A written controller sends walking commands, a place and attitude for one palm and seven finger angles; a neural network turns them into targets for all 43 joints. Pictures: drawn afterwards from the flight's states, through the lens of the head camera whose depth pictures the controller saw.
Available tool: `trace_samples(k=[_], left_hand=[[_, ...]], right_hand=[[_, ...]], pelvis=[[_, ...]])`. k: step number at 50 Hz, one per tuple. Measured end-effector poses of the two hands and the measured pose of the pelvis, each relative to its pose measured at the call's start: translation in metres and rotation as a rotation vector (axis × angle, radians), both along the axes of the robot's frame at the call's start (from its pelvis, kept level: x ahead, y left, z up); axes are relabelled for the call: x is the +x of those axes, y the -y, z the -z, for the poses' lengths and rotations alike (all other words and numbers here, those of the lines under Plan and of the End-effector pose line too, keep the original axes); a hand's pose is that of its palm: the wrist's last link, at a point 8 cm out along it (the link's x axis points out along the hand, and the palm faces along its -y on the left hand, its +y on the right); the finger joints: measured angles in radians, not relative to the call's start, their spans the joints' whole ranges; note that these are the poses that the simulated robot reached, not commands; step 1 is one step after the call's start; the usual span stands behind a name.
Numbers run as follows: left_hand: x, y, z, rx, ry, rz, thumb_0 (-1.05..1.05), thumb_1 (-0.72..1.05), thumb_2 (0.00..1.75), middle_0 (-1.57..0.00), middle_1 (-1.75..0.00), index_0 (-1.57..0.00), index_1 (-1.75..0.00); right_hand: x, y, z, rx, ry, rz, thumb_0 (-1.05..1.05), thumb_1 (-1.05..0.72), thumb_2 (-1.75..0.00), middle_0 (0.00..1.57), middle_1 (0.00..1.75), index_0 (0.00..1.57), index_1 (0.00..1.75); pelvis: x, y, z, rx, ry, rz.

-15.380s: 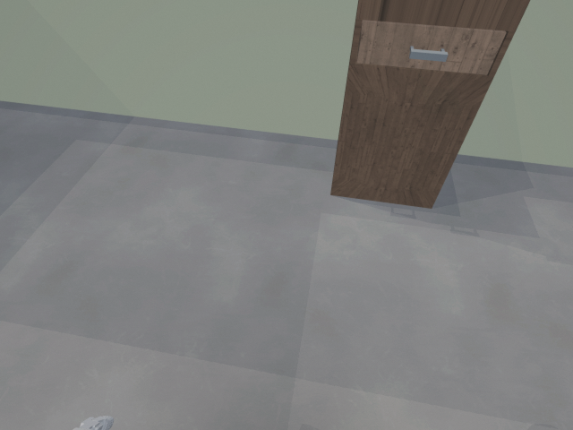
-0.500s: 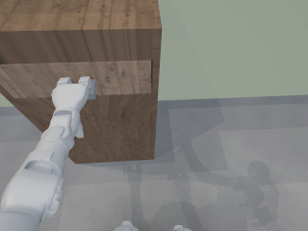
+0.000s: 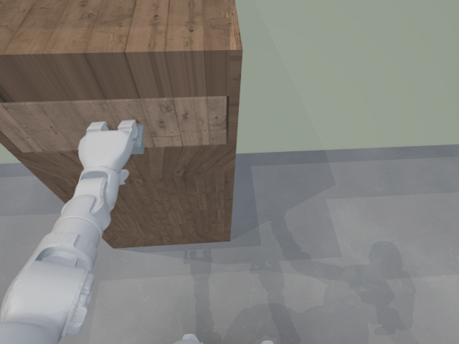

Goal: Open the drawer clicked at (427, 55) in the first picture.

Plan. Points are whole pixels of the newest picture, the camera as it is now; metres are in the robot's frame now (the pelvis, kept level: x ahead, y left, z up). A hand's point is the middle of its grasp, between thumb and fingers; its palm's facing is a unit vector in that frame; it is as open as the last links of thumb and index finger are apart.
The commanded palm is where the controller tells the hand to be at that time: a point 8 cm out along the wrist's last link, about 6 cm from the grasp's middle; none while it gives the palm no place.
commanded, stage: close the thumb around the handle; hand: left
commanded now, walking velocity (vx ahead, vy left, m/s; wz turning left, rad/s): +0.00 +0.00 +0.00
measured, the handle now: (114, 138) +0.50 +0.23 +0.03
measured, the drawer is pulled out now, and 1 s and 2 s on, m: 0.00 0.02 0.12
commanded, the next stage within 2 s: pull the drawer open in 0.26 s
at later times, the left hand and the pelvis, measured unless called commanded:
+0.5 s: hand (117, 166) +0.45 +0.22 +0.00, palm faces -0.05 -0.04 -1.00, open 5.6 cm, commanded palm +0.41 +0.21 +0.06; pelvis +0.00 +0.00 +0.00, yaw -1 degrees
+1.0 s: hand (115, 175) +0.43 +0.22 +0.00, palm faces -0.04 -0.03 -1.00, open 5.6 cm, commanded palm +0.41 +0.21 +0.06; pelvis +0.00 +0.00 +0.00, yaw +1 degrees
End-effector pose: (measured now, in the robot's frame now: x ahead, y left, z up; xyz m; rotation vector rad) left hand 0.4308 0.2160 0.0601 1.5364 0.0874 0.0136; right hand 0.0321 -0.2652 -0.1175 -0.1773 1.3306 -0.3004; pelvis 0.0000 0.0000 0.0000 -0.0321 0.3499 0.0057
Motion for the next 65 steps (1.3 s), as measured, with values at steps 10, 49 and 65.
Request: trace_samples(k=[10, 49, 65], left_hand=[[0.001, 0.001, 0.000, 0.010, -0.001, -0.009, 0.00, 0.71, 0.81, -0.36, -1.34, -0.40, -1.33], [-0.023, 0.001, 0.001, 0.008, 0.005, -0.001, 0.00, 0.70, 0.82, -0.34, -1.35, -0.40, -1.35], [-0.044, 0.001, 0.002, -0.028, 0.019, 0.000, 0.01, 0.73, 0.79, -0.28, -1.35, -0.40, -1.35]], right_hand=[[-0.001, -0.002, 0.001, 0.004, -0.006, 0.000, 0.00, -0.90, -0.89, 0.20, 0.30, 0.20, 0.30], [0.057, -0.005, -0.002, 0.017, 0.113, -0.064, 0.00, -0.90, -0.89, 0.20, 0.30, 0.20, 0.30], [0.018, -0.001, -0.005, 0.030, 0.065, 0.016, 0.01, -0.90, -0.89, 0.20, 0.30, 0.20, 0.30]], pelvis=[[0.000, -0.002, 0.001, -0.001, 0.000, -0.003], [0.006, 0.000, -0.003, 0.005, 0.032, -0.011], [0.007, 0.001, -0.008, 0.010, 0.049, 0.030]])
